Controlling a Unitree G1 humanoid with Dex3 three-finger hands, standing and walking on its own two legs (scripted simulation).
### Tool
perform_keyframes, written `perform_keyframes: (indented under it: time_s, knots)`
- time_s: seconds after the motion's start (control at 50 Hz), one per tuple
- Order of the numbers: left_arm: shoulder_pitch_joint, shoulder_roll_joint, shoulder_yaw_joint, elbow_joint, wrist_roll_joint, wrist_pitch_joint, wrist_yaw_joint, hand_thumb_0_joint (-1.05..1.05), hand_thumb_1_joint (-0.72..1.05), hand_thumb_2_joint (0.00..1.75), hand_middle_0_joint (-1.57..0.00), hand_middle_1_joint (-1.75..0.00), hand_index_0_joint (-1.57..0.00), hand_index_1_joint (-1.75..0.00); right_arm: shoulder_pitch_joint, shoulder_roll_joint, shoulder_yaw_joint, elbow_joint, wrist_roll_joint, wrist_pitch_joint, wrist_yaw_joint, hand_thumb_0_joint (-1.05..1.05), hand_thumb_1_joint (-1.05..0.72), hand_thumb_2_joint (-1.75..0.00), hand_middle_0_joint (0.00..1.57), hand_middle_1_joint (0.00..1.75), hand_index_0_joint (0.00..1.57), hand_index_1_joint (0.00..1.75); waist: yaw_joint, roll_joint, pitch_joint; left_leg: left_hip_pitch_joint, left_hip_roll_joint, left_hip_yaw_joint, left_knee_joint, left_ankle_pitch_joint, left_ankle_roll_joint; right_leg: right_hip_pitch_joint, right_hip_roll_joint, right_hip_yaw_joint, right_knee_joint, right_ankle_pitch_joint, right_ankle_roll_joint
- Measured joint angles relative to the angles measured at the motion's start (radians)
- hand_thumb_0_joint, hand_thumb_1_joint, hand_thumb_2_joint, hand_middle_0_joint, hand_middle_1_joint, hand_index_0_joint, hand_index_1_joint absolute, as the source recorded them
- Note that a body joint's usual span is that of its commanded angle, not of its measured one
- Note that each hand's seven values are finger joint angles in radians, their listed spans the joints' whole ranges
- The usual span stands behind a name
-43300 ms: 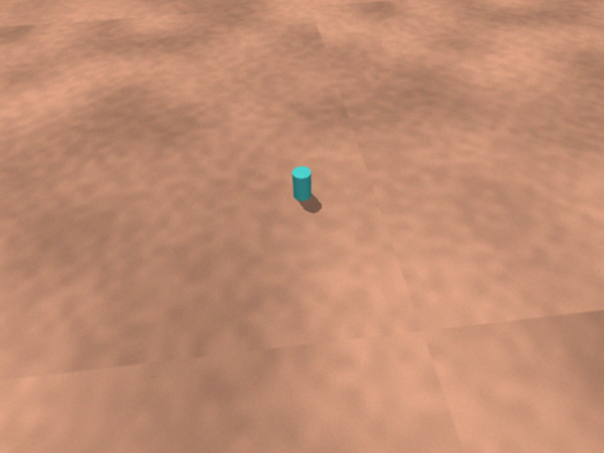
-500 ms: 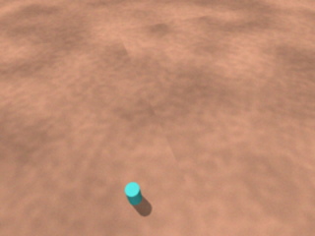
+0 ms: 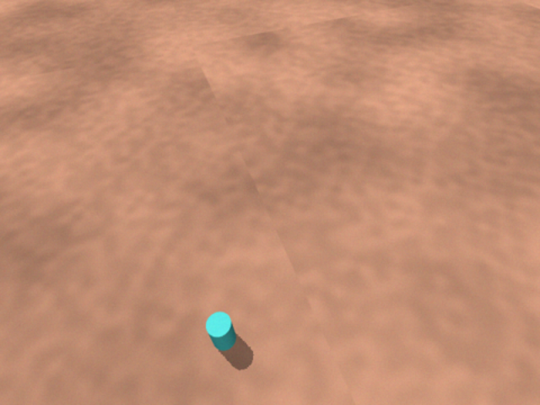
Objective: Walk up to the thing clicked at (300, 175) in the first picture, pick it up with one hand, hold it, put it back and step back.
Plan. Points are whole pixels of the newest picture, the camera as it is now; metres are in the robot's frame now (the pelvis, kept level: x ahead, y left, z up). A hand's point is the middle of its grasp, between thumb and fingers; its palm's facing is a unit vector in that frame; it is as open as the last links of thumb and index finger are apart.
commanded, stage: stand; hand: left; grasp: from the side
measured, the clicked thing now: (221, 331) +0.47 +0.23 -0.71
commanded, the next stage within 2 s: step back in 0.68 s
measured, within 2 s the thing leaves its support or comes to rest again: neither
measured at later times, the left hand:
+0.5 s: hand out of the picture +0.10 +0.24 -0.15, palm faces -0.02 -0.94 -0.35, open 7.4 cm
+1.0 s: hand out of the picture +0.09 +0.31 -0.18, palm faces -0.02 -0.93 -0.37, open 7.4 cm
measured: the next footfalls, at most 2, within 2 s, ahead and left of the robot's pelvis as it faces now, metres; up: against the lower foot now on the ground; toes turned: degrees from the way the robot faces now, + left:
right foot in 1.38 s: -0.07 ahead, -0.06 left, +0.00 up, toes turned -1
left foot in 1.72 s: -0.16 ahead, +0.19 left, +0.00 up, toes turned -5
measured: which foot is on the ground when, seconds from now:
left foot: down 0.00-1.00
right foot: down 0.00-0.96, up 0.98-1.00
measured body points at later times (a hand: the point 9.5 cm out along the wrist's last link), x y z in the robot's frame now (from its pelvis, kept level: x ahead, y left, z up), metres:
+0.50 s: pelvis +0.01 +0.00 +0.00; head +0.02 -0.01 +0.45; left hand +0.10 +0.29 -0.13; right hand +0.09 -0.30 -0.14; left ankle +0.02 +0.13 -0.75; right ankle +0.00 -0.13 -0.75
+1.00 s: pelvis -0.03 +0.04 -0.02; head +0.04 +0.06 +0.42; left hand +0.09 +0.36 -0.16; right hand +0.02 -0.28 -0.14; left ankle -0.04 +0.13 -0.75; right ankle -0.01 -0.12 -0.73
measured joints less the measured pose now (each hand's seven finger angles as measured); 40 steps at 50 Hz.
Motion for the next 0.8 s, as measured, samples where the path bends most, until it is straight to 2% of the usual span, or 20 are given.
perform_keyframes:
  time_s: [0.68, 0.8]
  knots:
    - [-0.025, 0.015, 0.008, -0.012, -0.001, 0.002, -0.003, 0.0, 0.9, 0.9, -0.2, -0.3, -0.21, -0.3, -0.028, -0.008, 0.004, -0.006, 0.002, -0.004, 0.0, 0.0, -0.9, -0.9, 0.2, 0.3, 0.2, 0.3, -0.004, -0.009, -0.011, 0.028, 0.01, 0.004, -0.033, 0.0, -0.007, 0.029, 0.01, 0.003, -0.042, 0.007, -0.005]
    - [-0.027, 0.029, 0.053, -0.083, -0.017, 0.015, -0.005, 0.0, 0.9, 0.9, -0.21, -0.3, -0.21, -0.3, -0.052, -0.032, -0.012, -0.066, 0.01, 0.016, 0.007, 0.0, -0.9, -0.9, 0.2, 0.3, 0.2, 0.3, -0.01, 0.008, 0.059, -0.094, 0.02, -0.002, 0.128, -0.05, 0.008, -0.062, 0.02, 0.001, 0.056, -0.013, -0.009]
